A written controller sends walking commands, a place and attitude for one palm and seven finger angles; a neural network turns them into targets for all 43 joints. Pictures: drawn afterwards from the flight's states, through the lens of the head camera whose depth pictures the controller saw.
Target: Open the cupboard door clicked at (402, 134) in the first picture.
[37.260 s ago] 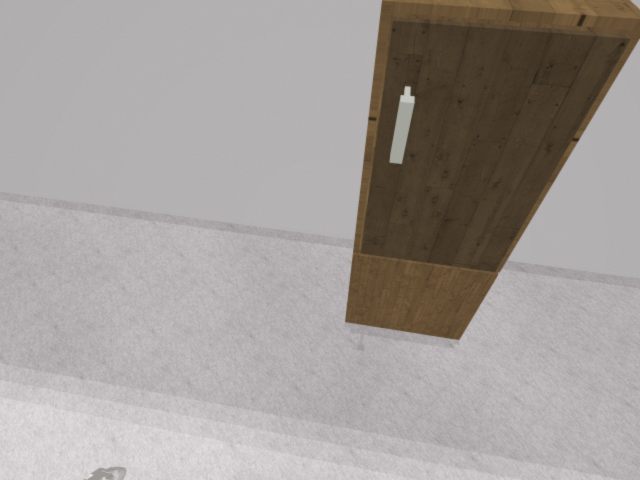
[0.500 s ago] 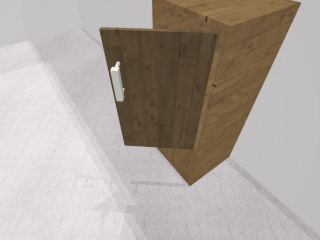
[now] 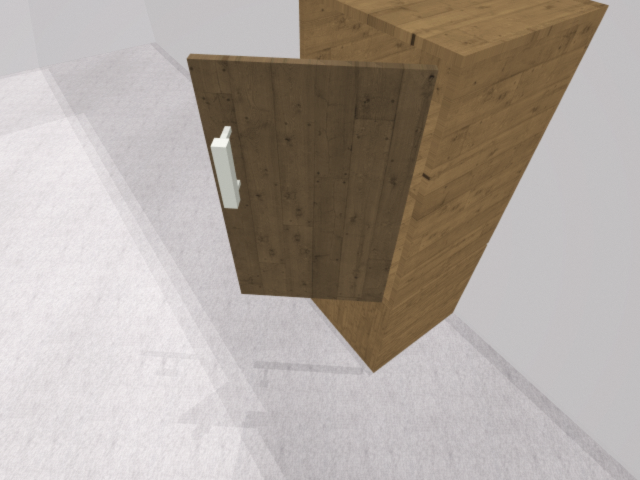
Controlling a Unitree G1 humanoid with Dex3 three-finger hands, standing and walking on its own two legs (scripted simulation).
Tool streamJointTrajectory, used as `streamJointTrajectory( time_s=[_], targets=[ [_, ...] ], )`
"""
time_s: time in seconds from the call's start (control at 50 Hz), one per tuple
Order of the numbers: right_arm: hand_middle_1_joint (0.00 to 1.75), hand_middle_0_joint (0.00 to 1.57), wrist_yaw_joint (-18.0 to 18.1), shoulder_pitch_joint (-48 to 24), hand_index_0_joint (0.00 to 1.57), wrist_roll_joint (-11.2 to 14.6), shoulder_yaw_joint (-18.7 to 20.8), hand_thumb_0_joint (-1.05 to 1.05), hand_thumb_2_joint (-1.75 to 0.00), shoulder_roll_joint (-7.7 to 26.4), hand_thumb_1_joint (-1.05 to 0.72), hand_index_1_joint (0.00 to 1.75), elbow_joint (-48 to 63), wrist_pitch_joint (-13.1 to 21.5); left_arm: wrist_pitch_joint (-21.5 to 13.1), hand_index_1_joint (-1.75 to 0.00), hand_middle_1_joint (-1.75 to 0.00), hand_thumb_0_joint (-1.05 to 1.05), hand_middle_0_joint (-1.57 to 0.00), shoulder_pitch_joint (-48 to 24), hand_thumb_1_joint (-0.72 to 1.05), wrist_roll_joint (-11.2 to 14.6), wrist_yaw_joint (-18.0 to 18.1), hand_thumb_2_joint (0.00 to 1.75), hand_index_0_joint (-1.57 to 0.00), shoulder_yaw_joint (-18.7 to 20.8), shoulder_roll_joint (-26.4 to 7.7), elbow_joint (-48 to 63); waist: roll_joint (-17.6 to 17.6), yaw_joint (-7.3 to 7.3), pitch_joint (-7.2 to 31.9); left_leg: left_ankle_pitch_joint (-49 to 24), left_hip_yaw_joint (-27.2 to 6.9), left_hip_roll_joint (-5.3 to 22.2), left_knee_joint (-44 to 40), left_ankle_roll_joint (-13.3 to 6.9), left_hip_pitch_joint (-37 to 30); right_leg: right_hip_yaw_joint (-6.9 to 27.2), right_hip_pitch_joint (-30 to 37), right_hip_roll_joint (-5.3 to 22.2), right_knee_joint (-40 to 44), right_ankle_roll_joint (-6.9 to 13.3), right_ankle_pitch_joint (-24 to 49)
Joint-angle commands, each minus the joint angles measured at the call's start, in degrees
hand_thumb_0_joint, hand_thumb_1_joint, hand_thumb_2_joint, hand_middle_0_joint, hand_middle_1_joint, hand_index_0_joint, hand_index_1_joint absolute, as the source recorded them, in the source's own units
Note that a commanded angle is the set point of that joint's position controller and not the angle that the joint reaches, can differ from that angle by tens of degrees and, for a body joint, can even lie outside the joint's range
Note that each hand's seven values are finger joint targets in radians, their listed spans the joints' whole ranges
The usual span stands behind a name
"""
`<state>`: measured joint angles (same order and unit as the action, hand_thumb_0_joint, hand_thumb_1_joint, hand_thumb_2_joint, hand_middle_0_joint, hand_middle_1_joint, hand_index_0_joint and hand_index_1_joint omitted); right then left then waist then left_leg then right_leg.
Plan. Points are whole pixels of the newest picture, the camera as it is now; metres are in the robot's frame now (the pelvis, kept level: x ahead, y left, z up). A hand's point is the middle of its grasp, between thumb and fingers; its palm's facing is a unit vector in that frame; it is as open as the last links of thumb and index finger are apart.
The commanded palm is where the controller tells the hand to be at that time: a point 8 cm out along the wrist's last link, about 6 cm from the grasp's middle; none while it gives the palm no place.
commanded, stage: look again from close up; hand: left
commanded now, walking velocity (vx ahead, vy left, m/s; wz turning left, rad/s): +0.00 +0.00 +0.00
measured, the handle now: (229, 167) +0.58 +0.19 +0.07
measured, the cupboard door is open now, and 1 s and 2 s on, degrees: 50 50 50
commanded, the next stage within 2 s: raise the hand with hooked fingers in 0.18 s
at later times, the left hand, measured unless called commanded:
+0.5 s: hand (139, 417) +0.20 +0.23 -0.02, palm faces +0.26 -0.96 -0.08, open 7.7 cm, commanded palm +0.13 +0.28 -0.05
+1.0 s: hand (131, 406) +0.20 +0.24 -0.01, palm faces +0.02 -1.00 -0.06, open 10.4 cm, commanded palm +0.17 +0.29 +0.00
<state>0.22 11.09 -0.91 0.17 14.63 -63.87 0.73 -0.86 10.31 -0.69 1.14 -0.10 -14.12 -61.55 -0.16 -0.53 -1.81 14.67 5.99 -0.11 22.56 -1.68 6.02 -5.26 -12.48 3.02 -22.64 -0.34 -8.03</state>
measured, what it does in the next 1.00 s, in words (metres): lowers itself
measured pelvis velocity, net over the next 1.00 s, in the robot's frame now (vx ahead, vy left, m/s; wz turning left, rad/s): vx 0.00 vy -0.02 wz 0.03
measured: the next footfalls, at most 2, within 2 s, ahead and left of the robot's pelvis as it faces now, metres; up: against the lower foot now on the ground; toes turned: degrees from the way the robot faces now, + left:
none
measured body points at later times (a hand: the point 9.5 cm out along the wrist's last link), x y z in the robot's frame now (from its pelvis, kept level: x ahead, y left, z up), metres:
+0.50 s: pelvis +0.00 -0.01 -0.02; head +0.03 -0.01 +0.42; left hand +0.18 +0.28 -0.01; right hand +0.17 -0.25 -0.11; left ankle -0.02 +0.09 -0.74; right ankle +0.05 -0.12 -0.74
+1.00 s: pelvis +0.00 -0.02 -0.07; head +0.07 -0.01 +0.38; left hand +0.20 +0.30 +0.00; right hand +0.19 -0.25 -0.14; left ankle -0.02 +0.09 -0.74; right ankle +0.05 -0.12 -0.74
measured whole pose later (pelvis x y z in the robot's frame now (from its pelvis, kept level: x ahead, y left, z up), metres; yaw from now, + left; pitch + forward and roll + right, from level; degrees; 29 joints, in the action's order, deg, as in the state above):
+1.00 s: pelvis +0.00 -0.02 -0.07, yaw +2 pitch +12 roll -2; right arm 3.5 13.0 2.3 -1.3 13.9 -32.3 15.5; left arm -18.6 17.3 23.8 -30.4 22.7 -20.1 -7.6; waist 1.5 1.0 4.1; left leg 30.9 0.7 2.9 59.0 -0.1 39.6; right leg -8.3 -43.3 2.6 -54.9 1.7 -22.9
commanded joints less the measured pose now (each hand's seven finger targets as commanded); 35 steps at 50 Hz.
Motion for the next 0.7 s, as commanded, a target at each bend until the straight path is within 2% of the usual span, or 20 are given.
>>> streamJointTrajectory(
  time_s=[0.0, 0.24, 0.26, 0.28, 0.3, 0.32, 0.34, 0.36, 0.38, 0.4, 0.42, 0.46, 0.5, 0.52, 0.56, 0.58, 0.6, 0.62, 0.66, 0.68],
  targets=[
    [0.3, 0.2, 0.51, -1.2, 0.2, 0.04, 2.19, 0.0, -0.9, 10.5, -0.9, 0.3, 2.43, 1.39, -1.31, -0.3, -0.3, 0.0, -0.2, 0.12, 0.9, -0.23, 0.54, 0.9, -0.2, 2.01, -9.93, 2.79, -0.3, 0.45, 2.2, -7.91, -7.58, 7.77, -6.58, -0.11, 4.94, 6.67, 6.39, 5.77, 2.79, 1.94, 7.56],
    [0.3, 0.2, 0.59, -3.68, 0.2, 0.04, 1.85, 0.0, -0.9, 11.54, -0.9, 0.3, 2.48, 1.32, -1.06, -0.3, -0.3, 0.0, -0.2, -0.99, 0.9, -0.34, 0.38, 0.9, -0.2, 1.89, -10.76, 2.56, -0.17, 0.54, 2.14, -10.83, -7.68, 7.99, -8.01, 0.14, 2.65, 5.97, 7.38, 5.84, 4.25, 1.52, 9.04],
    [0.3, 0.2, 0.37, -0.97, 0.2, 0.79, 1.04, 0.0, -0.9, 6.78, -0.9, 0.3, 5.61, 2.03, -1.32, -0.3, -0.3, 0.0, -0.2, 5.36, 0.9, -0.19, 2.56, 0.9, -0.2, 0.91, -5.68, 0.63, 2.54, 0.46, 2.86, -18.12, -5.15, 9.76, 0.34, 1.02, 3.33, 6.85, 4.94, 6.67, -3.03, 1.23, 19.74],
    [0.3, 0.2, 2.14, -1.79, 0.2, 3.52, 2.8, 0.0, -0.9, 10.01, -0.9, 0.3, 25.54, 8.45, -13.0, -0.32, -0.32, 0.0, -0.2, -38.54, 0.88, 8.9, 1.06, 0.89, -0.2, 22.57, -25.84, 81.25, 11.03, -2.11, 23.95, -26.69, -9.02, 0.03, -2.68, 4.3, -5.41, 1.97, 12.23, -1.55, -4.43, 3.06, 17.01],
    [0.3, 0.2, 3.91, -5.48, 0.2, 2.15, 2.17, 0.0, -0.9, 9.22, -0.9, 0.3, 25.46, 12.89, -10.97, -0.33, -0.33, 0.0, -0.2, -4.43, 0.85, 5.57, 0.63, 0.88, -0.2, 18.25, -20.12, 61.56, 16.44, 3.94, 17.38, -31.82, -8.02, 2.62, -2.31, 3.92, -5.17, 1.45, 5.75, -0.93, -6.17, 4.07, 3.67],
    [0.3, 0.2, 3.37, -4.91, 0.2, 2.72, 2.05, 0.0, -0.9, 6.67, -0.9, 0.3, 25.64, 14.27, -6.29, -0.34, -0.34, 0.0, -0.21, 8.2, 0.83, 10.46, 0.17, 0.87, -0.21, 12.11, -6.23, 55.84, 13.57, 1.08, 9.82, -26.72, -7.56, 2.31, -2.71, 6.09, -0.66, -1.34, -0.03, -1.54, -5.73, 3.46, -3.04],
    [0.3, 0.2, 2.81, -1.18, 0.2, 3.09, 2.87, 0.0, -0.9, 7.2, -0.9, 0.3, 24.52, 15.11, -7.94, -0.36, -0.36, 0.0, -0.21, 5.04, 0.81, 11.61, -1.42, 0.86, -0.21, 11.06, -2.36, 55.18, 5.67, -1.04, 3.75, -19.63, -7.09, 1.73, -0.44, 4.81, 2.73, -1.14, -4.06, -1.96, -4.64, 2.37, -1.55],
    [0.3, 0.2, 2.6, -2.41, 0.2, 2.27, 3.99, 0.0, -0.9, 8.75, -0.9, 0.3, 27.51, 16.04, -11.75, -0.37, -0.37, 0.0, -0.21, 3.97, 0.78, 13.14, -3.17, 0.85, -0.21, 14.06, -4.82, 54.97, 1.44, -0.6, -1.67, -10.66, -7.74, 0.87, 2.42, 3.78, 9.53, -1.63, -6.66, -1.97, -4.93, 2.14, -2.79],
    [0.3, 0.2, 2.48, -1.48, 0.2, 1.87, 4.32, 0.0, -0.9, 9.05, -0.9, 0.3, 28.32, 16.5, -15.8, -0.39, -0.39, 0.0, -0.21, 8.76, 0.76, 13.92, -5.68, 0.84, -0.21, 15.63, -4.8, 50.67, -3.71, -0.1, -0.83, -4.18, -7.44, 0.29, 4.89, 2.95, 14.64, -2.12, -9.44, -2.05, -6.85, 1.89, -6.23],
    [0.3, 0.2, 2.22, -2.1, 0.2, 1.74, 4.3, 0.0, -0.9, 8.99, -0.9, 0.3, 29.86, 17.1, -20.16, -0.4, -0.4, 0.0, -0.21, 12.35, 0.74, 15.06, -8.47, 0.83, -0.21, 15.75, -2.89, 47.11, -9.08, 0.4, -1.52, 1.29, -7.83, -0.23, 7.92, 2.54, 20.49, -2.38, -13.38, -2.36, -9.99, 1.76, -10.65],
    [0.3, 0.2, 1.63, -2.52, 0.2, 2.06, 4.51, 0.0, -0.9, 8.83, -0.9, 0.3, 31.28, 17.82, -24.36, -0.42, -0.42, 0.0, -0.21, 16.02, 0.71, 16.0, -11.8, 0.82, -0.21, 17.4, -2.81, 43.41, -5.76, 2.19, -1.28, 3.72, -6.66, -1.18, 11.0, 2.99, 23.89, -1.33, -15.53, -2.02, -12.96, 2.31, -12.99],
    [0.3, 0.2, 0.77, -2.98, 0.2, 1.96, 4.71, 0.0, -0.9, 8.47, -0.9, 0.3, 33.69, 19.35, -33.42, -0.45, -0.45, 0.0, -0.22, 16.56, 0.67, 18.02, -19.07, 0.8, -0.22, 18.53, -3.41, 43.86, -5.93, 3.36, 5.69, 5.84, -5.65, -1.79, 18.71, 2.8, 29.99, 0.55, -19.77, -1.91, -20.18, 2.44, -15.78],
    [0.3, 0.2, 0.19, -3.28, 0.2, 2.15, 4.79, 0.0, -0.9, 9.02, -0.9, 0.3, 35.99, 21.05, -39.72, -0.48, -0.48, 0.0, -0.22, 13.87, 0.62, 19.46, -26.33, 0.78, -0.22, 21.28, -7.61, 44.42, -4.97, 3.24, 11.89, 5.87, -5.4, -1.97, 25.74, 2.39, 35.96, 3.88, -21.92, -1.23, -25.35, 2.51, -15.8],
    [0.3, 0.2, -0.04, -1.96, 0.2, 2.3, 4.9, 0.0, -0.9, 9.82, -0.9, 0.3, 37.03, 21.59, -41.01, -0.5, -0.5, 0.0, -0.22, 12.85, 0.6, 20.81, -30.47, 0.77, -0.22, 23.82, -10.72, 43.71, -2.77, 3.44, 13.72, 4.43, -5.66, -1.75, 28.71, 2.43, 37.68, 6.12, -21.89, -0.88, -27.61, 3.1, -14.83],
    [0.3, 0.2, 0.48, -2.21, 0.2, 3.22, 4.7, 0.0, -0.9, 10.12, -0.9, 0.3, 40.53, 21.89, -39.36, -0.53, -0.53, 0.0, -0.22, 10.26, 0.55, 25.01, -36.46, 0.75, -0.22, 26.93, -14.25, 49.88, -1.76, 3.45, 21.76, 2.68, -4.77, -1.69, 32.27, 1.38, 38.38, 9.32, -18.85, -0.27, -28.19, 2.52, -13.87],
    [0.3, 0.2, 0.94, -2.07, 0.2, 3.54, 4.35, 0.0, -0.9, 9.85, -0.9, 0.3, 41.56, 21.78, -37.12, -0.54, -0.54, 0.0, -0.23, 8.64, 0.53, 27.18, -37.72, 0.74, -0.23, 27.66, -14.7, 52.86, -0.22, 3.44, 22.68, 3.28, -4.66, -1.55, 32.67, 1.17, 39.01, 10.11, -18.25, -0.29, -27.58, 2.19, -15.55],
    [0.3, 0.2, 1.55, -2.27, 0.2, 3.84, 4.15, 0.0, -0.9, 9.34, -0.9, 0.3, 41.7, 21.7, -35.35, -0.55, -0.55, 0.0, -0.23, 7.04, 0.5, 28.74, -38.06, 0.73, -0.23, 27.76, -14.17, 55.12, -0.92, 3.12, 21.79, 4.74, -4.82, -1.28, 33.28, 0.93, 39.18, 10.99, -18.24, -0.33, -25.99, 1.79, -18.15],
    [0.3, 0.2, 2.12, -1.91, 0.2, 3.66, 3.98, 0.0, -0.9, 9.77, -0.9, 0.3, 42.07, 21.55, -33.73, -0.57, -0.57, 0.0, -0.23, 4.31, 0.48, 29.92, -37.99, 0.72, -0.23, 28.7, -15.34, 58.58, -1.14, 2.82, 21.62, 2.88, -5.52, -0.72, 34.26, 0.71, 39.33, 10.85, -17.99, -1.13, -27.15, 1.91, -15.84],
    [0.3, 0.2, 2.46, 0.06, 0.2, 3.4, 4.18, 0.0, -0.9, 8.98, -0.9, 0.3, 41.28, 20.88, -30.8, -0.6, -0.6, 0.0, -0.23, 5.37, 0.43, 28.76, -36.05, 0.7, -0.23, 29.76, -16.51, 64.87, 3.73, 2.64, 25.21, -4.97, -6.16, -0.1, 34.37, 0.54, 36.87, 9.46, -14.41, -1.66, -29.19, 1.72, -2.71],
    [0.3, 0.2, 2.49, 0.46, 0.2, 3.29, 4.28, 0.0, -0.9, 8.56, -0.9, 0.3, 40.88, 20.64, -29.59, -0.62, -0.62, 0.0, -0.24, 6.07, 0.41, 27.54, -34.78, 0.69, -0.24, 28.04, -14.98, 67.9, 3.99, 2.2, 25.79, -8.7, -6.69, 0.15, 33.86, 0.38, 35.16, 7.6, -14.34, -2.21, -30.16, 1.72, 2.55]
  ],
)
